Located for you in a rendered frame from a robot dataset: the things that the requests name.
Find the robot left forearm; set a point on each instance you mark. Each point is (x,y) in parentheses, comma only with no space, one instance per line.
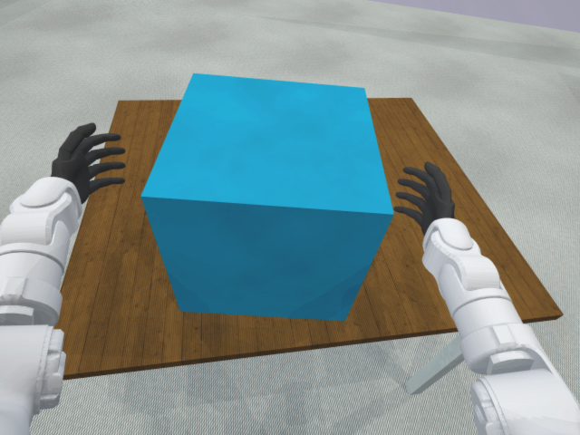
(34,244)

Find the robot right hand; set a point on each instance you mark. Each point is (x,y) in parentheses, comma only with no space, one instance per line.
(437,194)

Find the robot left hand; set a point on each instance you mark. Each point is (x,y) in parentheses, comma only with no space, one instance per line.
(73,160)

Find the robot right forearm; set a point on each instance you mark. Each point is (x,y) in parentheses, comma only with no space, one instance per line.
(493,338)

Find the table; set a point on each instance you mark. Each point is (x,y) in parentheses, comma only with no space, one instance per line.
(119,312)

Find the right robot upper arm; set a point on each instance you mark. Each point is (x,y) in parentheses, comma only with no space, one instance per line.
(529,402)

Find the carton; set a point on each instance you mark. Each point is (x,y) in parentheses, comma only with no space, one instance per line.
(268,198)

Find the left robot upper arm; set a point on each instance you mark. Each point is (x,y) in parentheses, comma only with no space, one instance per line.
(32,365)

